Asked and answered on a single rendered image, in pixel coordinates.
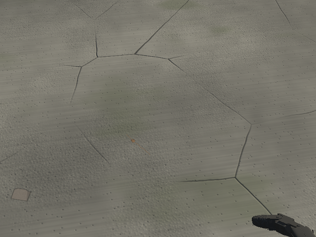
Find robot right hand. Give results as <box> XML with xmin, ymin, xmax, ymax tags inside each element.
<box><xmin>252</xmin><ymin>213</ymin><xmax>316</xmax><ymax>237</ymax></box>

